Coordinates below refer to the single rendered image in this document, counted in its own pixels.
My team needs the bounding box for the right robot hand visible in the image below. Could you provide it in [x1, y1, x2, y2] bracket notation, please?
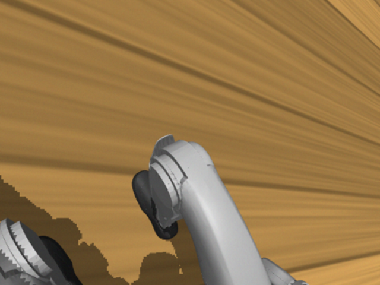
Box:
[262, 258, 297, 285]

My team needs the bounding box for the left robot foot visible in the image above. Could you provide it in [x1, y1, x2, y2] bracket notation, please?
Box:
[39, 236, 83, 285]

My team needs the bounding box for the right robot foot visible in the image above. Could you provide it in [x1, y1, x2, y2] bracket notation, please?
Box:
[132, 170, 178, 239]

